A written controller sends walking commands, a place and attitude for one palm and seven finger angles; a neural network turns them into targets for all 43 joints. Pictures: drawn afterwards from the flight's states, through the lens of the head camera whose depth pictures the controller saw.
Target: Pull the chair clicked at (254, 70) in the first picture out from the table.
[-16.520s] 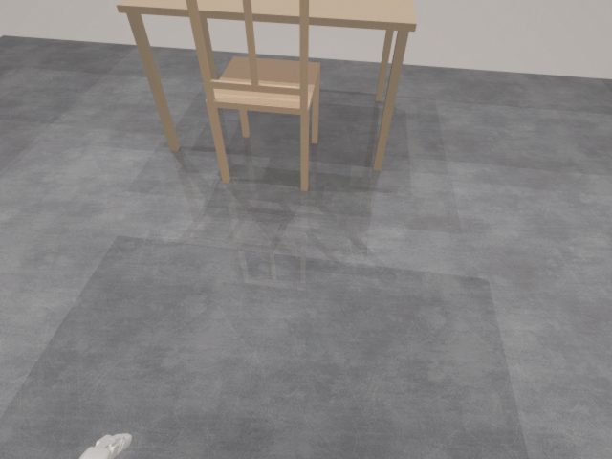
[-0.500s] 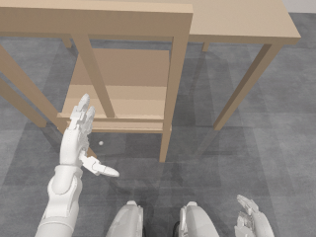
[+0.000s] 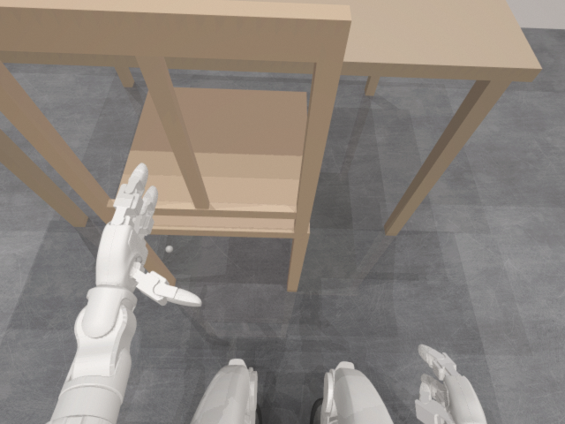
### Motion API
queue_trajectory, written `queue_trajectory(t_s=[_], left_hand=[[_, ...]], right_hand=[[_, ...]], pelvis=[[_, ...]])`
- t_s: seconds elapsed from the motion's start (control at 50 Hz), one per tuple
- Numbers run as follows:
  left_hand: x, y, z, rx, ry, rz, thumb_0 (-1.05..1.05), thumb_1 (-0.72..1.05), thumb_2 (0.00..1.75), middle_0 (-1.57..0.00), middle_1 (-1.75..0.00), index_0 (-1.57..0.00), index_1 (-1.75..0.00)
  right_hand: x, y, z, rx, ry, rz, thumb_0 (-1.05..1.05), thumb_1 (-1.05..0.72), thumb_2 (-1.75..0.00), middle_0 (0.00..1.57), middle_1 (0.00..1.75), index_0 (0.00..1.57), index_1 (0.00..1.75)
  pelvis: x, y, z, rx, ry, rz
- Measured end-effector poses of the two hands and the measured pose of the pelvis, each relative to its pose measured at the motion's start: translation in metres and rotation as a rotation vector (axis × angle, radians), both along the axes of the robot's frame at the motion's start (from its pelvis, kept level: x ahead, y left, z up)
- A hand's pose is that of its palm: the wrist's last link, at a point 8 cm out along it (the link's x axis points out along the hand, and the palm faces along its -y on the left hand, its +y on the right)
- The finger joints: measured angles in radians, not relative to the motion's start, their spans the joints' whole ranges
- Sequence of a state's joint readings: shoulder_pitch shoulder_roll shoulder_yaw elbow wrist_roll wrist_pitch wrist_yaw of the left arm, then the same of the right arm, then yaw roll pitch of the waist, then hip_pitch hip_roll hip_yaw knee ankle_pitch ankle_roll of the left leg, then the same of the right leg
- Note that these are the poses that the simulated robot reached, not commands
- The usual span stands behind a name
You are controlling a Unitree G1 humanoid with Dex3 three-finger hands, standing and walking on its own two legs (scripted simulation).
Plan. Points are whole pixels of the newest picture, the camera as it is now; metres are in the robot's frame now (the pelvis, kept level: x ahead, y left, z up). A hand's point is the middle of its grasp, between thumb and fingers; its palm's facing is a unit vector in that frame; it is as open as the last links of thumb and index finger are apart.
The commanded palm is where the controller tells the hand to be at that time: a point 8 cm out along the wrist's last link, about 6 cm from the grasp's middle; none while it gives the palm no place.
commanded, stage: aim the fingers beside a spindle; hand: left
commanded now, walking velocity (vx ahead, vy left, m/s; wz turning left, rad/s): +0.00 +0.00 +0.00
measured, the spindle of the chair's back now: (182, 149) +0.49 +0.18 +0.04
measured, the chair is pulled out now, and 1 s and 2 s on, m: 0.00 0.00 0.00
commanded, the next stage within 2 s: push the fingers through the gap in 1.14 s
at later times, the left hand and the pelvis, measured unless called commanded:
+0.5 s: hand (187, 253) +0.33 +0.15 +0.02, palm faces -0.06 -1.00 -0.02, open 16.9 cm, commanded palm +0.32 +0.21 +0.02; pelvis +0.00 +0.00 +0.00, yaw +0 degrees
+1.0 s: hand (177, 249) +0.34 +0.16 +0.01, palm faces +0.01 -1.00 -0.05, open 16.9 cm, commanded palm +0.32 +0.21 +0.02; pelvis +0.01 +0.00 +0.00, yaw +0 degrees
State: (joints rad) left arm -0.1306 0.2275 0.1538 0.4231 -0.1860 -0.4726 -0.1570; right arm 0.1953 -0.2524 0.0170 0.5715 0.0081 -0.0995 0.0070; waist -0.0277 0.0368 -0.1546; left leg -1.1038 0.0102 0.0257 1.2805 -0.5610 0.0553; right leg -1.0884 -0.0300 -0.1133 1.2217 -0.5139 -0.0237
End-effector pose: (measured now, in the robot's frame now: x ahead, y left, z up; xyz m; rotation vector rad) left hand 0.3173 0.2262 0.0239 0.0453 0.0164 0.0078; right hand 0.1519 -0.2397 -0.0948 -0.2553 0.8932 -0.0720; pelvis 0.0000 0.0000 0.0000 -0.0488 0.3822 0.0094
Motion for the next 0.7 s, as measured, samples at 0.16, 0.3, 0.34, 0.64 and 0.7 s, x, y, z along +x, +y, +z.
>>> queue_trajectory(t_s=[0.16,0.3,0.34,0.64,0.7], left_hand=[[-0.009,-0.023,-0.002,-0.028,0.009,-0.07,-0.01,-0.5,0.3,-0.06,-0.08,-0.06,-0.08],[0.004,-0.005,0.003,0.016,-0.028,0.012,-0.01,-0.5,0.3,-0.06,-0.08,-0.06,-0.08],[0.006,-0.002,-0.004,0.01,0.005,0.007,-0.01,-0.5,0.3,-0.06,-0.08,-0.06,-0.08],[0.009,-0.006,-0.003,0.012,-0.001,0.019,-0.01,-0.5,0.3,-0.06,-0.08,-0.06,-0.08],[0.011,-0.001,-0.008,0.006,0.022,0.014,-0.01,-0.5,0.3,-0.06,-0.08,-0.06,-0.08]], right_hand=[[-0.004,-0.001,0.002,-0.013,-0.003,-0.017,0.01,-0.91,-0.9,0.2,0.3,0.2,0.3],[-0.006,-0.001,-0.001,-0.007,0.014,-0.006,0.01,-0.91,-0.9,0.2,0.3,0.2,0.3],[-0.007,-0.002,-0.003,-0.006,0.019,-0.007,0.01,-0.91,-0.9,0.2,0.3,0.2,0.3],[-0.003,-0.005,-0.001,-0.01,0.023,-0.01,0.01,-0.91,-0.9,0.2,0.3,0.2,0.3],[-0.002,-0.006,-0.002,-0.012,0.025,-0.012,0.01,-0.91,-0.9,0.2,0.3,0.2,0.3]], pelvis=[[0.0,0.003,0.002,-0.001,-0.002,-0.004],[-0.001,0.0,-0.001,0.001,0.001,-0.003],[-0.001,0.0,-0.002,0.0,0.005,-0.002],[0.004,-0.002,0.0,0.005,0.009,-0.006],[0.004,-0.003,-0.001,0.001,0.013,-0.003]])
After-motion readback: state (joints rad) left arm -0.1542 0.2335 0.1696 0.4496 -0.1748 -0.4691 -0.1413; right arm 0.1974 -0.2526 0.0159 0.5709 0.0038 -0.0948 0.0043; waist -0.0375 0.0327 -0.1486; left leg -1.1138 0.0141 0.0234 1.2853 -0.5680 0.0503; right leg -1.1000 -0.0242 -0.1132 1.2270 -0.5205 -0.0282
